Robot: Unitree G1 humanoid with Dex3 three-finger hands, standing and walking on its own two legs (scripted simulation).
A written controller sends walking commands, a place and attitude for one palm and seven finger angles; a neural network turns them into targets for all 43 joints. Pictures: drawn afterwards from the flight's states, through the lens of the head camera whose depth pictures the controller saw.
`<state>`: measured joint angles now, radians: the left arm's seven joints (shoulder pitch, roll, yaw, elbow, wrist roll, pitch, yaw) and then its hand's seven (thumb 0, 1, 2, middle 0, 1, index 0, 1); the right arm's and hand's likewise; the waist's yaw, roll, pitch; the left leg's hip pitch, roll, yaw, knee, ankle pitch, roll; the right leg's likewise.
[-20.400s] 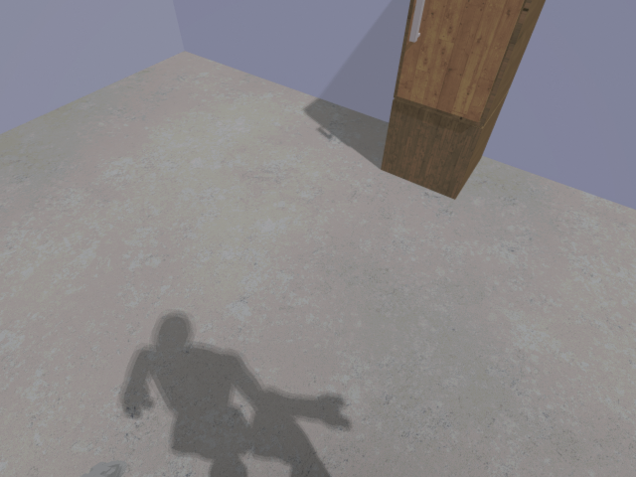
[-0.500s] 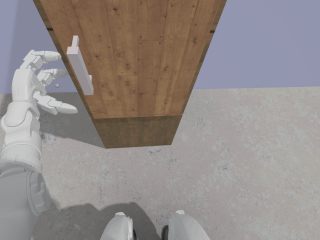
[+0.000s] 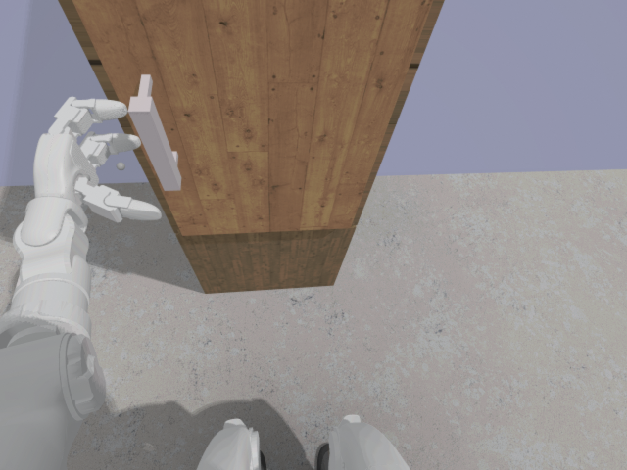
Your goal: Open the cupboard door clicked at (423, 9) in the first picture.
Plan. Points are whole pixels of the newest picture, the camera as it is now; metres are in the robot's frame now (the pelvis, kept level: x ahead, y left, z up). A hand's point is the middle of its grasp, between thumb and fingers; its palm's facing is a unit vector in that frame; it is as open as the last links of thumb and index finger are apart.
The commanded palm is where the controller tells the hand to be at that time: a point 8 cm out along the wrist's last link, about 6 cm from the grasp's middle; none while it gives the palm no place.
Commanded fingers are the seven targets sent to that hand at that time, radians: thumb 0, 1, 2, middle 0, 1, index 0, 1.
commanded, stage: move the hooked fingers beside the handle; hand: left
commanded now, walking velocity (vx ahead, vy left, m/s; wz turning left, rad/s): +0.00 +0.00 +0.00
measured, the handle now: (160, 137) +0.53 +0.18 +0.05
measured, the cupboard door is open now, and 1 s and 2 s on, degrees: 0 0 0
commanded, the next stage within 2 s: slide the fingers in behind the handle in 0.44 s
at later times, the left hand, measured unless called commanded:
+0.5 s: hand (114, 172) +0.47 +0.22 +0.05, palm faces +0.03 -1.00 -0.01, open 14.0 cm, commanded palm +0.45 +0.27 +0.06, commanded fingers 0.00 -0.50 0.30 -0.30 -1.20 -0.30 -1.20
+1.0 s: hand (140, 168) +0.48 +0.19 +0.05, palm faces +0.02 -1.00 -0.01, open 14.0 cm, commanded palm +0.45 +0.23 +0.06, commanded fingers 0.00 -0.50 0.30 -0.30 -1.20 -0.30 -1.20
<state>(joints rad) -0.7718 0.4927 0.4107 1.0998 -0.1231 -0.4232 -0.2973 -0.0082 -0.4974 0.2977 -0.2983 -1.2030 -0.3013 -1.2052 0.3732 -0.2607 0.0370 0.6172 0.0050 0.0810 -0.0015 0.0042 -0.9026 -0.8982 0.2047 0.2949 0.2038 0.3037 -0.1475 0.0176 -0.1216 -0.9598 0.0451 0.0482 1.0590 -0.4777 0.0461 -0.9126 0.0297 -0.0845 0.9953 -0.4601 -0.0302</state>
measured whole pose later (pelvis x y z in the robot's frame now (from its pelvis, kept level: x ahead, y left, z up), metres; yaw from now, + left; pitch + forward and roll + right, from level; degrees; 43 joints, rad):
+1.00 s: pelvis +0.00 +0.01 +0.00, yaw +0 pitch +22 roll -3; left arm -0.78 0.43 0.36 1.09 -0.11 -0.45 -0.21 -0.01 -0.50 0.30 -0.30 -1.20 -0.30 -1.20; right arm 0.37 -0.25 0.03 0.63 0.00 0.07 0.01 0.00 -0.90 -0.90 0.20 0.29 0.20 0.30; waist -0.15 0.02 -0.13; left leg -0.97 0.04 0.05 1.08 -0.48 0.05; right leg -0.93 0.02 -0.08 1.01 -0.47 -0.02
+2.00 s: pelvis +0.00 -0.01 +0.00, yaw +1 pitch +21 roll -2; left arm -0.78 0.33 0.28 1.08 -0.10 -0.47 -0.09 -0.01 -0.50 0.30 -0.28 -1.20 -0.28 -1.22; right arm 0.37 -0.25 0.01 0.65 -0.01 0.06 0.04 0.00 -0.90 -0.90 0.20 0.29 0.20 0.30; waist -0.14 0.03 -0.13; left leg -0.96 0.04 0.04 1.07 -0.48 0.03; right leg -0.92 0.02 -0.09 1.02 -0.48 -0.04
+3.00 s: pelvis +0.00 +0.00 +0.00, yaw +1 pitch +21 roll -2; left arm -0.74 0.29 0.26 1.05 -0.11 -0.48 -0.05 0.01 0.75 0.82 -0.34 -1.35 -0.34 -1.34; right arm 0.36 -0.24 0.01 0.66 -0.01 0.06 0.04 0.00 -0.90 -0.90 0.20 0.29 0.20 0.30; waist -0.13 0.03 -0.14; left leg -0.94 0.03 0.05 1.06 -0.49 0.04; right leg -0.90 0.02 -0.08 1.02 -0.48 -0.03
